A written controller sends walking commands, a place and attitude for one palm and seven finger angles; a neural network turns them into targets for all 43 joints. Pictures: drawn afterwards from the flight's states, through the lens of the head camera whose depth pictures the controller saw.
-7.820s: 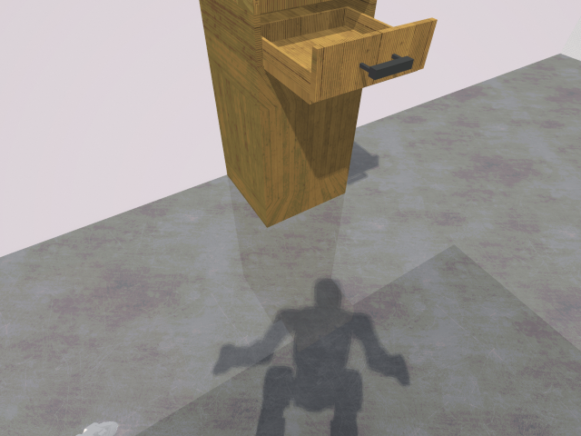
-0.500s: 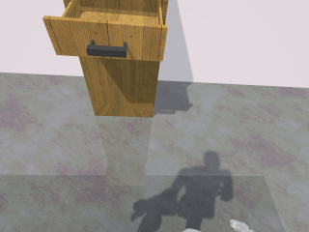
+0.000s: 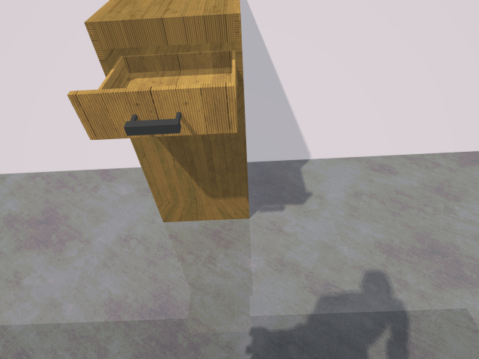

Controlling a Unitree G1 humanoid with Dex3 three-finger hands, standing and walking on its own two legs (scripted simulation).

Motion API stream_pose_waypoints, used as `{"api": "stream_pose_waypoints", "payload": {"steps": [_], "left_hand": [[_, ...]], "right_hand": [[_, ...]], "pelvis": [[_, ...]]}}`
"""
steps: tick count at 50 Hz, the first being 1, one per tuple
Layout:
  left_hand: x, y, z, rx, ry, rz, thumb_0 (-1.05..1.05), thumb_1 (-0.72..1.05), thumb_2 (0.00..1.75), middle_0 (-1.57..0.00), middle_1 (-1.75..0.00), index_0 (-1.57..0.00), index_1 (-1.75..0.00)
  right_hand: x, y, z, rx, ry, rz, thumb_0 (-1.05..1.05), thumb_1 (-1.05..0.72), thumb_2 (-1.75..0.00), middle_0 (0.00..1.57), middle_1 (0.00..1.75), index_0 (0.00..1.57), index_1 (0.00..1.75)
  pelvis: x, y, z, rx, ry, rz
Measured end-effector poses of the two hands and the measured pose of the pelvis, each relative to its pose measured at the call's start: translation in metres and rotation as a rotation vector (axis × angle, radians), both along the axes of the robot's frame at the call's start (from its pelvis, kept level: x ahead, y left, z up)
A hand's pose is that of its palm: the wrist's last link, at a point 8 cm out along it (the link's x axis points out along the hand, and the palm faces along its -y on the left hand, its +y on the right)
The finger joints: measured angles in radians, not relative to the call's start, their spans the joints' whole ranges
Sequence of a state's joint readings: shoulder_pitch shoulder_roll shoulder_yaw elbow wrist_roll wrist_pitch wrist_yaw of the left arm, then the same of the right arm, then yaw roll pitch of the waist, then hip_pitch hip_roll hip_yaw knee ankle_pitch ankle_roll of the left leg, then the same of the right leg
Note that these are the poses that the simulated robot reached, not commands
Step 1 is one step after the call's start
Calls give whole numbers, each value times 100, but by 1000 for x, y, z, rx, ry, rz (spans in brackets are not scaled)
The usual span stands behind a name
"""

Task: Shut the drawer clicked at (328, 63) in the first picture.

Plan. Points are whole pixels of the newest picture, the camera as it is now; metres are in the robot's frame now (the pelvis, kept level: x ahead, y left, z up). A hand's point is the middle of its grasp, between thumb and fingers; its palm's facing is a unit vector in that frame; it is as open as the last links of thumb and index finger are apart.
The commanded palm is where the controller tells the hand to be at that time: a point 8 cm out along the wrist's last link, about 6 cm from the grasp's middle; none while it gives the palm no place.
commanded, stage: take the last steps up to it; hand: left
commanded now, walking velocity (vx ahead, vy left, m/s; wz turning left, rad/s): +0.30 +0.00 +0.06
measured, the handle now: (154, 122) +0.65 +0.24 +0.07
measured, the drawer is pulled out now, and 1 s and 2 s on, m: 0.28 0.28 0.28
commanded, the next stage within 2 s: come to a stop and stand still in 0.84 s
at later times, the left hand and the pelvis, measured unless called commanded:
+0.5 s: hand out of the picture +0.00 +0.13 -0.16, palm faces +0.20 -0.97 -0.14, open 7.4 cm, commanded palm none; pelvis +0.15 +0.02 -0.01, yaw +2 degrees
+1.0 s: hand (178, 243) +0.43 +0.18 -0.16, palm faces -0.01 -0.97 -0.26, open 7.3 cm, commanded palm none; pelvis +0.32 -0.01 -0.01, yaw +0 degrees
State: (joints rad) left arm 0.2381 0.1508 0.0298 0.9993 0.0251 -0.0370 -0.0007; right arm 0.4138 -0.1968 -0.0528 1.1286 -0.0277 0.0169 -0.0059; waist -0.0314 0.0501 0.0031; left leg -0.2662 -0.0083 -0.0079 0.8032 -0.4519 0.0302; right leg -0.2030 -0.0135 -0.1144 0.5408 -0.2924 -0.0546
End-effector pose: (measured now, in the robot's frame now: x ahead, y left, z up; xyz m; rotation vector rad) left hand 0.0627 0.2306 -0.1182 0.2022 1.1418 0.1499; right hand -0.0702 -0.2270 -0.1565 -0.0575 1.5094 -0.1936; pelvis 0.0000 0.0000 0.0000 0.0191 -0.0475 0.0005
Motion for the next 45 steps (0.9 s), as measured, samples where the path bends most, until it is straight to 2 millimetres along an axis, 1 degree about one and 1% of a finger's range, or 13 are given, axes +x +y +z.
{"api": "stream_pose_waypoints", "payload": {"steps": [2, 6, 10, 14, 20, 25, 27, 30, 32, 34, 37, 41, 45], "left_hand": [[-15, -6, 2, 5, 35, 46, 0, 92, 90, -20, -30, -21, -30], [-50, -18, 3, 1, 169, 93, 0, 92, 90, -20, -30, -21, -30], [-79, -35, 3, -30, 286, 143, 0, 92, 90, -20, -30, -20, -30], [-96, -51, 2, -71, 374, 197, 0, 91, 90, -20, -30, -20, -30], [-97, -63, 0, -125, 480, 266, 0, 91, 90, -20, -30, -20, -30], [-74, -52, -12, -159, 547, 293, 0, 90, 90, -20, -30, -21, -30], [-55, -41, -20, -167, 561, 283, 0, 90, 90, -20, -30, -21, -30], [-4, -16, -27, -145, 501, 242, 0, 90, 90, -20, -30, -21, -30], [41, 2, -29, -121, 420, 209, 0, 91, 90, -20, -30, -20, -30], [91, 17, -28, -95, 326, 171, 0, 91, 90, -20, -30, -20, -30], [164, 33, -22, -61, 184, 128, 0, 91, 90, -20, -30, -20, -30], [247, 38, -10, -31, 43, 76, 0, 91, 90, -19, -30, -20, -29], [311, 27, -1, -5, -19, 12, 0, 91, 90, -19, -30, -20, -29]], "right_hand": [[11, -8, 5, 7, 2, 7, 1, -91, -90, 20, 30, 20, 30], [51, -21, 12, 2, -53, 16, 1, -91, -90, 20, 30, 20, 30], [98, -25, 13, 0, -99, 45, 1, -91, -90, 20, 30, 19, 30], [153, -20, 12, 4, -143, 91, 0, -91, -90, 20, 30, 19, 30], [257, 8, 12, 23, -248, 181, 1, -91, -90, 20, 30, 19, 30], [351, 46, 13, 26, -375, 248, 1, -91, -90, 20, 30, 19, 30], [376, 57, 12, 13, -434, 248, 0, -91, -90, 20, 30, 19, 30], [386, 65, 18, 7, -448, 212, 0, -91, -90, 20, 30, 20, 30], [381, 64, 22, -3, -422, 178, 0, -91, -90, 20, 30, 20, 30], [383, 52, 29, -49, -435, 115, -3, -95, -90, 20, 30, 20, 30], [378, 34, 33, -86, -383, 113, -5, -96, -90, 20, 30, 20, 30], [362, 19, 28, -89, -271, 95, -3, -95, -90, 20, 30, 20, 30], [345, 11, 15, -57, -157, 50, -2, -93, -90, 20, 30, 20, 30]], "pelvis": [[8, -7, 5, 10, -1, -1], [25, -16, 13, 15, 3, 8], [45, -18, 14, 5, 12, 21], [69, -15, 12, -5, 22, 31], [110, -1, 6, -16, 40, 41], [153, 19, -7, -18, 51, 40], [169, 28, -14, -18, 47, 35], [189, 35, -10, -6, 32, 19], [203, 37, -4, -3, 26, 16], [215, 38, 1, 0, 25, 12], [233, 37, 5, 3, 26, 10], [258, 31, 7, 6, 27, 10], [285, 18, 3, 11, 26, 5]]}}
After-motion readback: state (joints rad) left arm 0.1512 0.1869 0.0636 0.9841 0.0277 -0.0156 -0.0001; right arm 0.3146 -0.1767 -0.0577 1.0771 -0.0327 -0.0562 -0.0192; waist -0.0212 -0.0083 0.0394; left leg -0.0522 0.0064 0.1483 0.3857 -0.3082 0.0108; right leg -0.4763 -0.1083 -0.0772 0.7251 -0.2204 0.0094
